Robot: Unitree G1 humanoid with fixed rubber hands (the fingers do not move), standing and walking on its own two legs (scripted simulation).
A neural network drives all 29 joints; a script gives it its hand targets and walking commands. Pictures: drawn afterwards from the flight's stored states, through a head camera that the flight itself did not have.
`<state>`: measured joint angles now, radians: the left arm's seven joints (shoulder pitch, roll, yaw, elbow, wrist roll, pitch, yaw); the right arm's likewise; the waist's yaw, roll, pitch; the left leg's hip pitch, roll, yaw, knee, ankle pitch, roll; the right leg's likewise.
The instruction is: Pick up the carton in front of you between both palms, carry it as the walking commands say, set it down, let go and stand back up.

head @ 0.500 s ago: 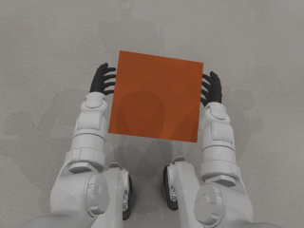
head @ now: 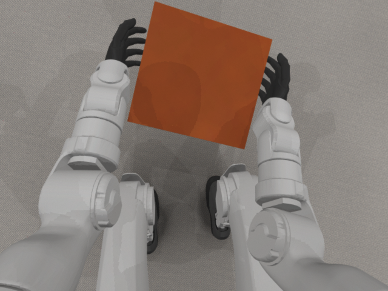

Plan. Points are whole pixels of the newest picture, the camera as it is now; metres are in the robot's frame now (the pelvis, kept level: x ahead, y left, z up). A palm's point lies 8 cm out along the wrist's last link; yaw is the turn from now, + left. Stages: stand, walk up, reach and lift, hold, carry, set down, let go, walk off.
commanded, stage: set down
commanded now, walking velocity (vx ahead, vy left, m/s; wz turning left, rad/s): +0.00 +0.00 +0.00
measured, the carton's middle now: (192, 89) +0.49 -0.02 -0.20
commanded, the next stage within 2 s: none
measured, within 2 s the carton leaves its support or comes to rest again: rests again in 1.20 s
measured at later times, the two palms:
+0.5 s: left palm (134, 72) +0.54 +0.11 -0.24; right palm (258, 93) +0.48 -0.18 -0.20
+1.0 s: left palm (139, 72) +0.54 +0.10 -0.25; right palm (263, 94) +0.48 -0.20 -0.22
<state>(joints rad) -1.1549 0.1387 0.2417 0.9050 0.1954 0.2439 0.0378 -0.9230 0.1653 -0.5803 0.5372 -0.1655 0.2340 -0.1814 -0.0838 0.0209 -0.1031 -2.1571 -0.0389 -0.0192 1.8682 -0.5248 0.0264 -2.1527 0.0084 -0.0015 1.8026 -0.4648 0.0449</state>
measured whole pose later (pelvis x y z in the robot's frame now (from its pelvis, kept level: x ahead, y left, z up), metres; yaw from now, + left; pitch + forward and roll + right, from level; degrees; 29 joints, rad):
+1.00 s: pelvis -0.01 +0.00 -0.09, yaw -2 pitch +41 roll -5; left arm -1.48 0.30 0.05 1.24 0.12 0.17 0.01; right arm -1.24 0.00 -0.65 0.88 -0.08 0.13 -0.11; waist -0.14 -0.06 0.16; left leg -2.34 -0.04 -0.04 2.18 -0.56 0.02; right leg -2.32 0.09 0.01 2.09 -0.50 0.10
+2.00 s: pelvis -0.01 -0.01 -0.06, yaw -2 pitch +38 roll -5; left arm -1.36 0.50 -0.07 1.07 -0.12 0.12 -0.02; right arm -0.99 -0.05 -0.26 0.70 0.20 0.08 -0.23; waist -0.14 -0.01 0.20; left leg -2.19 -0.03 -0.05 2.10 -0.59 0.01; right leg -2.18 0.09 0.00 2.02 -0.51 0.08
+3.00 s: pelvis +0.05 +0.00 +0.19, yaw +3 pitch +42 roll -2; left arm -0.91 0.30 0.18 0.87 0.14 0.16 -0.04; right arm -0.54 0.02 -0.32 0.52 -0.01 0.12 -0.06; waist -0.16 0.02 -0.15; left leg -1.49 -0.05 -0.06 1.13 -0.37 0.01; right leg -1.48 0.02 0.03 1.08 -0.33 0.05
